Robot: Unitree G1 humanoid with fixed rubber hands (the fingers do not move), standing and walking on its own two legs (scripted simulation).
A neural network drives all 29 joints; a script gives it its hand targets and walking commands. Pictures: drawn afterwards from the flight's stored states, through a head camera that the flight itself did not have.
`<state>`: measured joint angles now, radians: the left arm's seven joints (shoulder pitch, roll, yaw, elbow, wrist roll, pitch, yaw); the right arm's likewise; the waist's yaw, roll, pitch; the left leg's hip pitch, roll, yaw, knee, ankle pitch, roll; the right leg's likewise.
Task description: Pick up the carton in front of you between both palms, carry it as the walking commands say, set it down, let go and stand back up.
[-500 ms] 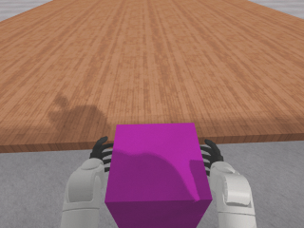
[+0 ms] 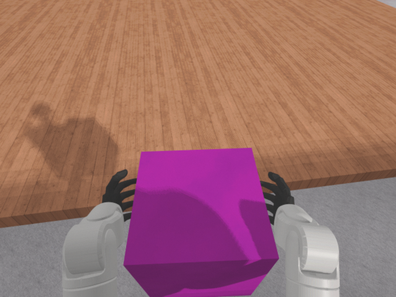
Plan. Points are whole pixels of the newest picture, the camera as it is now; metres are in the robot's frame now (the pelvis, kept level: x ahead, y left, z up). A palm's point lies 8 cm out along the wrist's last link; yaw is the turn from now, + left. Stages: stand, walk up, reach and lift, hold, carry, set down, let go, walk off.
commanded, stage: carry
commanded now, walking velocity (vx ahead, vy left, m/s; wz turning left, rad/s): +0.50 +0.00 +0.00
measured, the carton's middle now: (199, 227) +0.28 -0.01 +0.02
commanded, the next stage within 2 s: none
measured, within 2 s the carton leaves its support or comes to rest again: neither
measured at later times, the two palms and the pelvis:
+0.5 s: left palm (139, 72) +0.65 +0.12 +0.16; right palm (248, 72) +0.67 -0.18 +0.15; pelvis +0.33 -0.05 +0.00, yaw +1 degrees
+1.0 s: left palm (155, 24) +1.09 +0.11 +0.13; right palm (229, 29) +1.08 -0.19 +0.12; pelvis +0.69 -0.03 -0.01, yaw +2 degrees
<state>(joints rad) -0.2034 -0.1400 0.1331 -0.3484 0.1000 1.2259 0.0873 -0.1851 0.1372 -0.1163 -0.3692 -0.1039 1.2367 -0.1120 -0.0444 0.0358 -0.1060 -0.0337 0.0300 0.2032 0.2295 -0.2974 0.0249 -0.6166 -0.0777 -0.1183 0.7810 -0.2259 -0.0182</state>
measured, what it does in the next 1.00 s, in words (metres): walks ahead: right foot, then left foot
